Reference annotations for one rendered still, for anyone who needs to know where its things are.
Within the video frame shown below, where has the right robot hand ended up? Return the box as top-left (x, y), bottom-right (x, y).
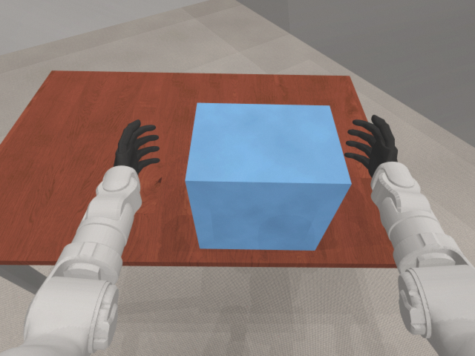
top-left (344, 115), bottom-right (398, 178)

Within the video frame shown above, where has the right robot forearm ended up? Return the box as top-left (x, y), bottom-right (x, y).
top-left (370, 162), bottom-right (475, 274)

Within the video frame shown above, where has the robot left upper arm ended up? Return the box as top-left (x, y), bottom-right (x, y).
top-left (0, 276), bottom-right (119, 356)

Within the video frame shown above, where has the robot right upper arm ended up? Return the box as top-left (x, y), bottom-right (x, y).
top-left (398, 265), bottom-right (475, 356)

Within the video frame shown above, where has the table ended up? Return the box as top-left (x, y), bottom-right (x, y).
top-left (0, 70), bottom-right (397, 294)

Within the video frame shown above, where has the carton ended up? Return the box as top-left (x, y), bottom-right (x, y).
top-left (185, 103), bottom-right (352, 251)

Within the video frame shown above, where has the left robot hand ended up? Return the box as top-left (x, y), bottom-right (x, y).
top-left (114, 119), bottom-right (160, 175)

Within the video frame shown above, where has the left robot forearm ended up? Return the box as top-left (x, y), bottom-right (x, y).
top-left (23, 165), bottom-right (142, 341)

